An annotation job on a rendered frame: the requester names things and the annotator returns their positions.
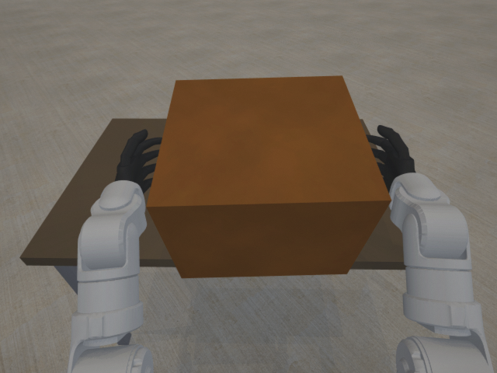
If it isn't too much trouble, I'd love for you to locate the table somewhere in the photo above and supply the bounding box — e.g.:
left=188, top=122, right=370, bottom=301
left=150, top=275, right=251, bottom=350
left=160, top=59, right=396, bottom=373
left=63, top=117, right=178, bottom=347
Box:
left=20, top=118, right=409, bottom=345

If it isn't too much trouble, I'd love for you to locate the carton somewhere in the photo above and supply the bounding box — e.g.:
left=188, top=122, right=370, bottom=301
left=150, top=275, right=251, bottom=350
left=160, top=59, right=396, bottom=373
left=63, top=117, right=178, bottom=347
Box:
left=146, top=75, right=391, bottom=278

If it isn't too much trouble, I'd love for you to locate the robot right forearm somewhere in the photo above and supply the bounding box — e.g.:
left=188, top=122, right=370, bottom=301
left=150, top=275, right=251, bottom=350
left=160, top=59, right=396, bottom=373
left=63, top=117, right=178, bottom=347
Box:
left=388, top=173, right=494, bottom=373

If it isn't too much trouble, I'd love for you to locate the right robot hand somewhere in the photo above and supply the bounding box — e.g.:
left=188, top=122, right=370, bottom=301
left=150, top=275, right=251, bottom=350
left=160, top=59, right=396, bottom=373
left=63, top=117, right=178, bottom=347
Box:
left=366, top=125, right=415, bottom=193

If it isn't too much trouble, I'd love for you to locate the robot left forearm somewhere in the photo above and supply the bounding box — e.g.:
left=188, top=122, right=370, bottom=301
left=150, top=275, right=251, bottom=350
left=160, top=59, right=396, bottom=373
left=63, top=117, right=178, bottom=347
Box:
left=67, top=180, right=147, bottom=373

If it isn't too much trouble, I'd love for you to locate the robot left upper arm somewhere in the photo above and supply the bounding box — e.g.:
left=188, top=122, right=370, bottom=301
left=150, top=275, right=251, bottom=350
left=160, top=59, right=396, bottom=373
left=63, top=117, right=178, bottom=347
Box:
left=72, top=344, right=154, bottom=373

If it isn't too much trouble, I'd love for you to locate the robot right upper arm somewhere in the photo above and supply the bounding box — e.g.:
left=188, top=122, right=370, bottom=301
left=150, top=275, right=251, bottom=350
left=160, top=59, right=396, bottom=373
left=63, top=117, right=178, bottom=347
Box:
left=396, top=336, right=491, bottom=373

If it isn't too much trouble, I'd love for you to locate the left robot hand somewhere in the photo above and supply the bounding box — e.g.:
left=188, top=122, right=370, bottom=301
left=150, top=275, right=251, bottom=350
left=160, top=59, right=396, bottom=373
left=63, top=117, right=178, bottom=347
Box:
left=115, top=129, right=162, bottom=194

